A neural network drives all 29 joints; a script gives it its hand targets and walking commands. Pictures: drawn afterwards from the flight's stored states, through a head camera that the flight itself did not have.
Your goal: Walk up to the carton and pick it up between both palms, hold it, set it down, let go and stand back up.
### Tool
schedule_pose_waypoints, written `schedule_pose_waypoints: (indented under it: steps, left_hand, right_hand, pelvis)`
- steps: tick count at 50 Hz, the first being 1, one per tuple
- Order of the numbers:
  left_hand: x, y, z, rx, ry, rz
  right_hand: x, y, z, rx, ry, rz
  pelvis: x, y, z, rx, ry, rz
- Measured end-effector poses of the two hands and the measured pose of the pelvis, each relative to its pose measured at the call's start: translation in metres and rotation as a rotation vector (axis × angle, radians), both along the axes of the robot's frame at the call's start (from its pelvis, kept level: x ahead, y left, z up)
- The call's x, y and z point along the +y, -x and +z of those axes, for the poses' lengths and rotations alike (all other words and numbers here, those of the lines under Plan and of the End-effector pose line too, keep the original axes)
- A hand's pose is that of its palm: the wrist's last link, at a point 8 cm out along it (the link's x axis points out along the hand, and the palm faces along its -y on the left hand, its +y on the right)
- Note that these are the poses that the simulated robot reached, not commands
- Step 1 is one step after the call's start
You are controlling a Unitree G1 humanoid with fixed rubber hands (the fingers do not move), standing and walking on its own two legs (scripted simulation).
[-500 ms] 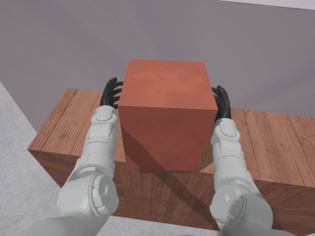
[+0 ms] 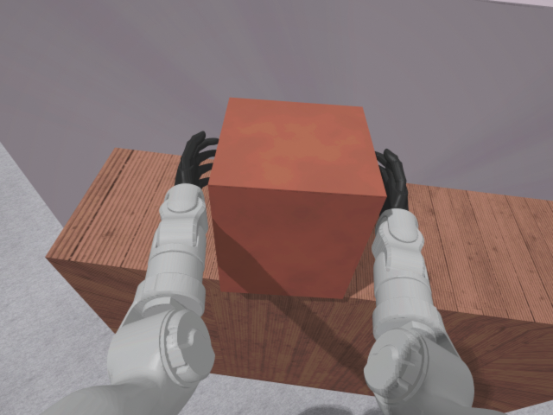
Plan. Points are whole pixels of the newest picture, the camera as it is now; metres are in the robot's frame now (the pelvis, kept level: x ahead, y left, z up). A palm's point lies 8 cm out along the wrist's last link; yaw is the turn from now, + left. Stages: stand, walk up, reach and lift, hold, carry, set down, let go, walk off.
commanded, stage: set down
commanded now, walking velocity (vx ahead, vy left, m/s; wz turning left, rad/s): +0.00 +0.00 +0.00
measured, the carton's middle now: (288, 202) +0.43 -0.01 +0.05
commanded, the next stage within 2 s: none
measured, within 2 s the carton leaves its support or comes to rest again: neither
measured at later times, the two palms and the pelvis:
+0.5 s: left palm (190, 184) +0.42 +0.14 +0.10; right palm (392, 202) +0.40 -0.16 +0.10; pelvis +0.00 +0.00 +0.00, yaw -1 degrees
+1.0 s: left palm (174, 173) +0.44 +0.17 +0.10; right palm (407, 181) +0.44 -0.19 +0.11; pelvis -0.01 -0.01 -0.01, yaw -2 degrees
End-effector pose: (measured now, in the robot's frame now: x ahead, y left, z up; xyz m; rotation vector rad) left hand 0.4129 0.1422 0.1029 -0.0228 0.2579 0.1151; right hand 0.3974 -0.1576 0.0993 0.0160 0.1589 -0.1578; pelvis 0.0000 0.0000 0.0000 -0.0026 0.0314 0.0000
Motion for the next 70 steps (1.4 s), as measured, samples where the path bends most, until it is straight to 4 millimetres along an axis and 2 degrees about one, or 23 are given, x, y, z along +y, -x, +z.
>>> schedule_pose_waypoints:
  steps: [26, 34, 38, 46, 53, 58, 63, 70]
  left_hand:
    - [0.001, -0.005, -0.004, 0.007, -0.023, -0.007]
    - [0.001, -0.020, -0.017, 0.069, -0.086, -0.011]
    - [0.002, -0.030, -0.017, 0.078, -0.088, -0.010]
    - [0.017, -0.031, -0.008, 0.058, -0.085, 0.005]
    - [0.036, -0.024, 0.001, 0.022, -0.072, 0.037]
    - [0.033, -0.022, 0.020, -0.004, -0.060, 0.026]
    - [0.023, -0.023, 0.042, -0.021, -0.051, 0.011]
    - [0.021, -0.023, 0.064, -0.012, -0.043, 0.023]
  right_hand:
    - [-0.002, -0.005, 0.001, 0.015, 0.050, 0.043]
    - [-0.003, -0.020, -0.020, 0.139, 0.022, 0.062]
    - [-0.003, -0.033, -0.021, 0.161, 0.020, 0.062]
    - [-0.016, -0.046, -0.005, 0.140, 0.039, 0.046]
    - [-0.046, -0.042, 0.017, 0.111, 0.016, 0.002]
    - [-0.061, -0.037, 0.036, 0.098, -0.005, 0.004]
    - [-0.063, -0.032, 0.052, 0.097, -0.009, 0.024]
    - [-0.051, -0.032, 0.066, 0.105, -0.007, 0.046]
  pelvis:
    - [0.000, 0.001, -0.001, 0.004, 0.000, -0.027]
    - [0.000, 0.005, -0.005, 0.146, 0.007, -0.047]
    - [0.000, 0.005, -0.009, 0.219, 0.013, -0.049]
    - [-0.004, 0.002, -0.014, 0.254, 0.023, -0.038]
    - [-0.009, 0.009, -0.015, 0.251, 0.025, -0.022]
    - [-0.012, 0.020, -0.016, 0.251, 0.019, -0.019]
    - [-0.016, 0.030, -0.017, 0.258, 0.004, -0.017]
    - [-0.020, 0.037, -0.017, 0.264, -0.007, -0.013]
